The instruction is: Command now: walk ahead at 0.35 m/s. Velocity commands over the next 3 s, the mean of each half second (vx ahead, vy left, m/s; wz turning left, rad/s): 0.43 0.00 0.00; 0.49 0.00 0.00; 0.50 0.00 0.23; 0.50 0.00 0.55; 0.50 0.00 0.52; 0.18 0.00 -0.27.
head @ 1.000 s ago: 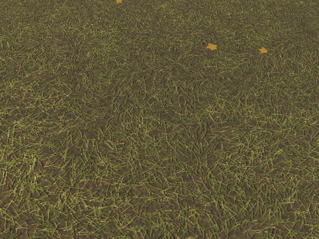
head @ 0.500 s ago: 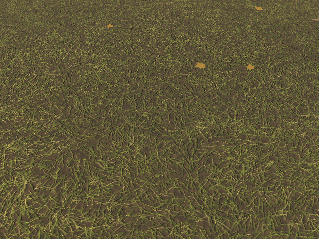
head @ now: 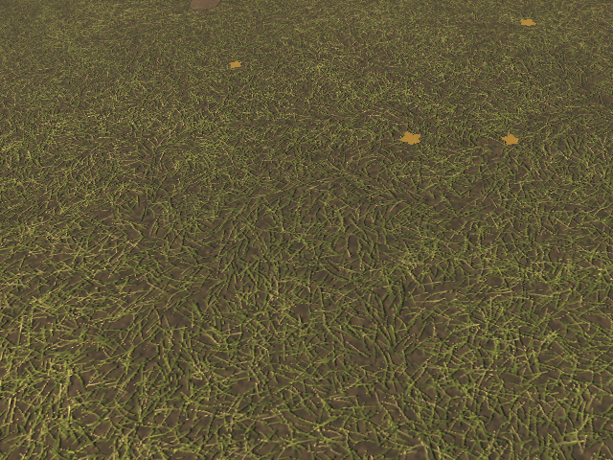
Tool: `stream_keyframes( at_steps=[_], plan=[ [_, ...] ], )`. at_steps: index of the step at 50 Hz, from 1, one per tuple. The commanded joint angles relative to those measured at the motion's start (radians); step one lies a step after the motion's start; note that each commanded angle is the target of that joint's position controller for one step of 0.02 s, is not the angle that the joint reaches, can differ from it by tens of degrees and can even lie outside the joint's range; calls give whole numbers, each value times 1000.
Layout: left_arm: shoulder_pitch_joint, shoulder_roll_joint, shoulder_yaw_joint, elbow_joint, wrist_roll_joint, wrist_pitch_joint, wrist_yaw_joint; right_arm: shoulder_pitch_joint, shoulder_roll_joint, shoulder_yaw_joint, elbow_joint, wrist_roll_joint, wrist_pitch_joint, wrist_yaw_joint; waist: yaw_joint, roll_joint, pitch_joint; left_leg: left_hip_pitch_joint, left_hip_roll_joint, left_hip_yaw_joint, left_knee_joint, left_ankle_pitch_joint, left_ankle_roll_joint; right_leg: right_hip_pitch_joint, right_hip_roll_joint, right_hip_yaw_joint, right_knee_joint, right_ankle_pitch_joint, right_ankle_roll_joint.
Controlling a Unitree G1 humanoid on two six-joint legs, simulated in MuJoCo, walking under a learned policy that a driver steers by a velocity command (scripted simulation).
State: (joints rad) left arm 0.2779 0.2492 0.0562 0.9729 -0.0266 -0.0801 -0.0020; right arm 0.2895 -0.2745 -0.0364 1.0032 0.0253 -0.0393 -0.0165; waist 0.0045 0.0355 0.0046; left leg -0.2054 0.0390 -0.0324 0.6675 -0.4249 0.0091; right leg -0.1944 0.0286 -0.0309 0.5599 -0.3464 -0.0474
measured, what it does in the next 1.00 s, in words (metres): walks ahead: left foot, then right foot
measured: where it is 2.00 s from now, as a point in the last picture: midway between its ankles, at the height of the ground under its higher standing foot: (291, 259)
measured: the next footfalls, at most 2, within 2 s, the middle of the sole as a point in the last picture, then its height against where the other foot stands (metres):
left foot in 0.38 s outside the picture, level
right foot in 0.94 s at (370, 394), level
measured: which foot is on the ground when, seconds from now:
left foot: up 0.00-0.36, down 0.38-0.96, up 0.98-1.00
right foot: down 0.00-0.40, up 0.42-0.92, down 0.94-1.00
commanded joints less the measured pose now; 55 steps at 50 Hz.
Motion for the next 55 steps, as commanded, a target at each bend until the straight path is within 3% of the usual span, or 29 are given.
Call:
stream_keyframes(
  at_steps=[1,2,4,6,10,15,17,18,19,20,21,22,23,24,26,29,32,36,41,44,46,47,48,49,50,51,52,53,55],
  plan=[
    [231,179,36,31,20,-33,-13,-217,-112,-19,-162,11,-64,6,99,-206,66,-640,-34,-36,444,-133,20,416,-399,678,-343,70,-253],
    [195,137,24,16,23,-40,-15,-180,-105,-17,-148,24,-72,17,70,-155,67,-678,-1,-57,504,-65,45,432,-370,583,-327,135,-226],
    [163,116,11,9,18,-34,-18,-208,-97,-21,-150,15,-78,29,54,-100,83,-727,59,-25,479,68,62,429,-332,422,-346,289,-174],
    [178,77,-4,16,22,-15,-11,-231,-65,-17,-162,4,-73,48,49,-126,73,-658,77,16,386,150,44,373,-275,291,-376,415,-142],
    [160,132,0,1,22,-1,19,-376,0,13,-224,-7,-62,62,66,-115,114,-453,22,94,53,341,-12,156,-205,143,-451,393,-133],
    [183,164,18,25,2,-8,23,-408,-78,-4,-262,5,-54,61,28,-148,131,-318,-4,64,-125,432,35,201,-275,118,-459,457,-106],
    [156,181,26,19,11,4,22,-299,-122,-29,-239,2,-54,57,-43,-163,37,-176,-43,83,-117,389,75,263,-278,84,-304,787,-76],
    [147,173,25,14,18,15,22,-152,-151,-51,-194,4,-49,51,-115,-159,-52,2,-73,103,-110,366,100,237,-245,52,-131,907,-54],
    [148,157,16,3,28,21,23,12,-184,-70,-147,5,-42,42,-184,-136,-147,247,-24,50,-92,339,130,92,-204,34,97,812,-25],
    [262,31,-18,-19,39,11,13,137,-283,-91,-122,-22,-37,36,-140,119,-308,601,242,-375,-146,139,267,-255,-58,12,510,333,30],
    [274,3,-29,-5,13,-16,6,137,-233,-73,-114,-18,-38,46,-125,242,-396,627,355,-775,-398,-80,340,-406,37,135,735,-206,35],
    [169,107,-1,-37,-18,-37,2,32,-171,-53,-126,-9,-48,50,-113,159,-202,470,320,-685,-442,-146,283,-510,-29,167,820,-166,11],
    [84,136,5,-63,-29,-46,3,-55,-132,-43,-146,-12,-56,51,-85,81,-90,309,288,-530,-454,-73,249,-514,-85,137,799,-75,-11],
    [51,132,9,-67,-17,-46,12,-121,-109,-35,-153,-22,-64,56,-47,11,-25,156,249,-404,-477,63,231,-465,-133,120,736,9,-12],
    [87,103,16,-56,5,-20,20,-168,-74,-26,-151,-38,-75,61,16,46,-11,8,181,-256,-520,187,207,-343,-183,127,645,85,-11],
    [49,82,17,-77,13,5,24,-123,-94,-28,-123,-31,-83,53,27,31,27,-52,166,-172,-578,251,233,-371,-198,106,547,137,15],
    [-81,92,20,-127,26,3,24,-55,-127,-35,-101,-29,-78,29,-4,-3,60,6,166,-138,-597,316,236,-492,-202,101,367,296,50],
    [-227,61,6,-167,21,-14,7,23,-141,-34,-80,-18,-66,13,-55,-4,69,49,128,-50,-593,376,195,-452,-155,49,109,483,57],
    [-371,60,-8,-225,9,-26,-25,131,-146,-37,-36,-11,-39,10,-100,-8,95,233,183,-48,-522,440,194,-492,-120,38,-34,433,39],
    [-357,94,-1,-241,5,-33,-41,129,-163,-46,-33,-9,-21,6,-62,25,65,328,224,-59,-433,615,173,-437,-92,29,-76,311,0],
    [-171,154,30,-193,6,-35,-38,89,-170,-47,-46,-13,-11,5,48,50,-57,312,180,-15,-215,939,140,-160,-30,-22,-106,287,-48],
    [16,210,54,-142,14,-34,-29,84,-143,-33,-64,-22,-10,4,123,34,-191,167,131,20,14,874,110,139,-87,35,-62,319,-98],
    [163,313,81,-111,33,-27,-22,189,-36,1,-86,-28,-30,17,108,-168,-366,-260,-14,78,416,491,31,586,-357,462,-62,203,-256],
    [182,248,62,-100,22,-21,-23,186,-30,7,-70,-18,-55,20,115,-255,-432,-441,-102,-47,601,-136,23,664,-442,761,-218,116,-308],
    [107,188,40,-109,15,-21,-21,87,-137,-22,-98,13,-74,25,115,-203,-279,-539,-37,-95,677,-113,44,552,-401,636,-246,77,-250],
    [21,158,30,-129,18,-21,-18,16,-145,-24,-120,24,-84,24,88,-149,-165,-547,19,-60,649,-22,53,397,-364,493,-271,134,-218],
    [-43,129,21,-136,23,-22,-21,-19,-134,-26,-125,12,-83,19,57,-89,-81,-517,58,-38,576,53,48,249,-322,392,-313,209,-201],
    [-77,102,13,-139,30,-27,-24,-11,-123,-34,-121,1,-72,15,20,-99,-46,-454,90,-43,515,104,44,150,-286,323,-348,255,-182],
    [-89,100,13,-130,32,-32,-30,28,-71,-28,-110,-6,-46,14,-17,-111,-27,-379,105,-35,461,142,27,49,-258,257,-403,298,-187]
  ],
)
Over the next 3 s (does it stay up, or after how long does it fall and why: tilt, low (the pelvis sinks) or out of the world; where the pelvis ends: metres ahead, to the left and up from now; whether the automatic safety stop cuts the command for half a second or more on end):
stays up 1.46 0.40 -0.12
